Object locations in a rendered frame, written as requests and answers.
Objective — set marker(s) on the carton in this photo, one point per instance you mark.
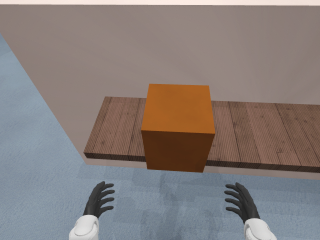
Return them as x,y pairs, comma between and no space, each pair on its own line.
178,127

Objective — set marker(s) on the robot left forearm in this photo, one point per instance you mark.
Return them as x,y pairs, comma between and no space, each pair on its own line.
85,228

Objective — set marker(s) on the robot right forearm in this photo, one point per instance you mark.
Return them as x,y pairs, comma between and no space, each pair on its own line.
257,229

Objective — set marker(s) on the table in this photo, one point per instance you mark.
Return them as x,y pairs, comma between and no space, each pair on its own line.
250,135

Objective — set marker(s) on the robot right hand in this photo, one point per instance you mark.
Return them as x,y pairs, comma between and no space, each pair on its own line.
247,209

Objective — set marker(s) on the robot left hand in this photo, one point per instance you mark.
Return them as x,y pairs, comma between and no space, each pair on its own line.
93,206

